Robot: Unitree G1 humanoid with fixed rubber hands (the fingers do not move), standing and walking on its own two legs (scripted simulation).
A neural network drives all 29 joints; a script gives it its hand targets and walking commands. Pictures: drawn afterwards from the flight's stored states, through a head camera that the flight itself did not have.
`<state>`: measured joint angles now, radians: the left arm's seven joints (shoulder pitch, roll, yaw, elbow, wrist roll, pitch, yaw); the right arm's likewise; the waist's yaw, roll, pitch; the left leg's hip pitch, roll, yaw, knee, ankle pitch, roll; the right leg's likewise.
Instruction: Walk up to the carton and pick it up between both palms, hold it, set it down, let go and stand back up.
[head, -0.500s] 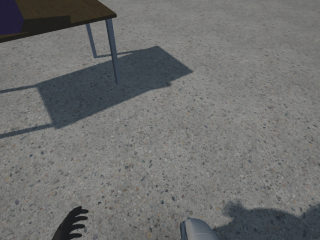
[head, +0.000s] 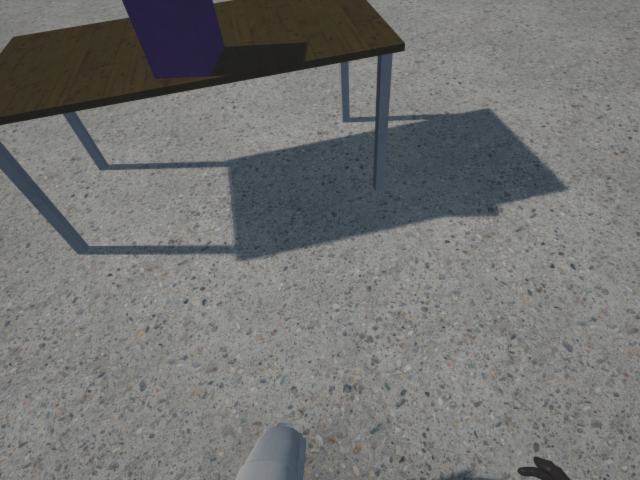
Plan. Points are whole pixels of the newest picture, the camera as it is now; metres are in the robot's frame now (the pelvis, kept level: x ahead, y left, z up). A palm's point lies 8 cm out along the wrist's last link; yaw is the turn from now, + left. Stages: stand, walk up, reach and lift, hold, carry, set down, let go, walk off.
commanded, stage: walk up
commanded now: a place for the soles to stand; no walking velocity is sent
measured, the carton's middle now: (177, 21) +1.34 +0.56 +0.03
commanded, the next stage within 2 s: none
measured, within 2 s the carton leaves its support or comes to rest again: neither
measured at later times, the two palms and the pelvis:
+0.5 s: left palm (132, 336) +0.33 +0.37 -0.09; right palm (476, 364) +0.30 -0.18 -0.10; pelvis +0.24 +0.09 +0.00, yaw +10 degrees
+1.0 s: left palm (140, 309) +0.37 +0.36 -0.07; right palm (423, 217) +0.62 -0.14 -0.12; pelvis +0.45 +0.09 +0.01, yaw +17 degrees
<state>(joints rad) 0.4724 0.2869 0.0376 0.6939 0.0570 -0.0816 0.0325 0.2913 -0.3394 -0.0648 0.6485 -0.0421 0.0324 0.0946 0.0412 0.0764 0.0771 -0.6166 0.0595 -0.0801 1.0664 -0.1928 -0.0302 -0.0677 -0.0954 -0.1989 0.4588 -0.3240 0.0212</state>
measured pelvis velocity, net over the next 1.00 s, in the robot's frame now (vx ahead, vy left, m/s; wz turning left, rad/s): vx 0.45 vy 0.09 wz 0.30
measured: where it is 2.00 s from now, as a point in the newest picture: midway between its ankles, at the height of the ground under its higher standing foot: (265, 303)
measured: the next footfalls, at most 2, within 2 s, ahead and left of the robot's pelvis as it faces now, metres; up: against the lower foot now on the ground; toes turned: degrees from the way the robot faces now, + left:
left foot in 0.18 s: +0.27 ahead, +0.17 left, +0.00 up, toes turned +9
right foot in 0.68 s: +0.52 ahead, +0.01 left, +0.00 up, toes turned +8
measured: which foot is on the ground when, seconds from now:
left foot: up 0.00-0.16, down 0.18-0.70, up 0.72-1.00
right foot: down 0.00-0.22, up 0.24-0.66, down 0.68-1.00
